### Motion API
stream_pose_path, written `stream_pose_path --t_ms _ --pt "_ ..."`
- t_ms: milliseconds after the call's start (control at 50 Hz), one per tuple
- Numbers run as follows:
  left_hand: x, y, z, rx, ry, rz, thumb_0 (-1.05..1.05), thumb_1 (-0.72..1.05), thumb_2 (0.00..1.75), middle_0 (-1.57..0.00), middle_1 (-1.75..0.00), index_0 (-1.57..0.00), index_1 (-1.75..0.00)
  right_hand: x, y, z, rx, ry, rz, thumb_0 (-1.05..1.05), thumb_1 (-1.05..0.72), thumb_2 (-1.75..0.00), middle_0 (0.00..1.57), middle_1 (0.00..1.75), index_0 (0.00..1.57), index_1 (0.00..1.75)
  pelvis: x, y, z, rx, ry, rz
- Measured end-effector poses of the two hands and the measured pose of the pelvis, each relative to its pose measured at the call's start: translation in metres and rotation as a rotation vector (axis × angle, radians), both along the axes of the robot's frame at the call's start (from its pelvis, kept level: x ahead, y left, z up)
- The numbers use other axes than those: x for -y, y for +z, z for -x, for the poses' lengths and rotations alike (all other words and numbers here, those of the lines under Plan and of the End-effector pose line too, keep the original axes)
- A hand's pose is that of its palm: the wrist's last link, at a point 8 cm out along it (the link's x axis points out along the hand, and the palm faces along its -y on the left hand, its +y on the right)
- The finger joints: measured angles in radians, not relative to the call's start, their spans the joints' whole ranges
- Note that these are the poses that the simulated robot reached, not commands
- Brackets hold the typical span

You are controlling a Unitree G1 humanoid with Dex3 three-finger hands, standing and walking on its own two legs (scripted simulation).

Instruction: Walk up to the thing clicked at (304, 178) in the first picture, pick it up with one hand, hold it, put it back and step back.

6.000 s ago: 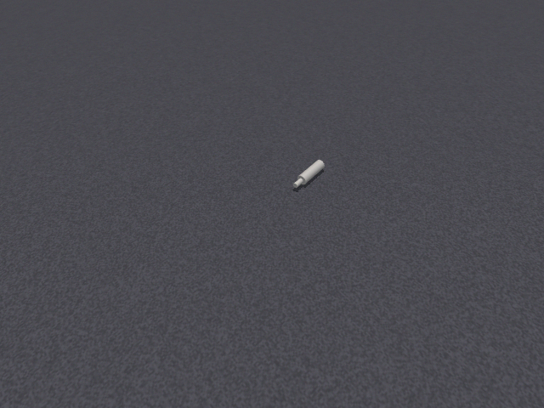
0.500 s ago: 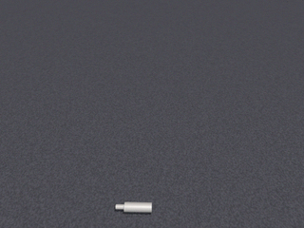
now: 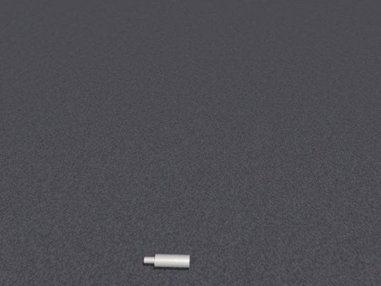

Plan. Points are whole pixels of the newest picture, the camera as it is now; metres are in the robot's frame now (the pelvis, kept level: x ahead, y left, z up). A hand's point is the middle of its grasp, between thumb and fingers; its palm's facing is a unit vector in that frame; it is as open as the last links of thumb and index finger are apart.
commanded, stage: walk up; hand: left
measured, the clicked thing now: (167, 260) +0.39 +0.15 -0.76
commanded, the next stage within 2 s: stand in 0.34 s
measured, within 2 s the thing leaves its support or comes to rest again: neither
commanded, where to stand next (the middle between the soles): +0.03 +0.00 m, yaw -2 degrees
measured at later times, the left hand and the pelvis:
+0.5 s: hand out of the picture +0.09 +0.24 -0.16, palm faces -0.02 -0.94 -0.33, open 7.4 cm; pelvis +0.01 -0.01 +0.00, yaw -1 degrees
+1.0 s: hand out of the picture +0.07 +0.23 -0.16, palm faces -0.04 -0.94 -0.33, open 7.4 cm; pelvis +0.00 -0.01 +0.00, yaw -1 degrees
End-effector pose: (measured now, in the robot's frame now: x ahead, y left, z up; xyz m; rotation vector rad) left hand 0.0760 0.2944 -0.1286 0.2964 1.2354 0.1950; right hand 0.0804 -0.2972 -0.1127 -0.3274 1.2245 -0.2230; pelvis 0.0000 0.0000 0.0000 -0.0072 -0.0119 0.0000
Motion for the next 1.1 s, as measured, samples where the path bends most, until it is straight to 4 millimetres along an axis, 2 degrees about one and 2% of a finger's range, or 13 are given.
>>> stream_pose_path --t_ms 360,760,1100 --pt "0.001 0.004 -0.010 0.021 0.003 -0.009 0.00 0.91 0.90 -0.20 -0.30 -0.20 -0.30 0.001 -0.001 -0.007 0.011 0.008 -0.003 0.01 -0.90 -0.89 0.20 0.30 0.21 0.30 0.004 0.000 -0.004 0.005 0.000 -0.004" --pt "0.015 0.001 0.009 -0.009 -0.017 0.004 0.00 0.91 0.90 -0.20 -0.30 -0.20 -0.30 0.010 0.000 0.005 0.011 0.000 -0.003 0.01 -0.90 -0.89 0.20 0.30 0.21 0.30 0.011 0.001 -0.002 0.017 -0.015 -0.003" --pt "0.017 0.004 0.011 0.001 -0.035 -0.004 0.00 0.91 0.90 -0.20 -0.30 -0.20 -0.30 0.015 -0.001 0.018 0.003 -0.004 -0.004 0.01 -0.90 -0.89 0.20 0.30 0.21 0.30 0.016 0.001 0.004 0.023 -0.021 -0.003"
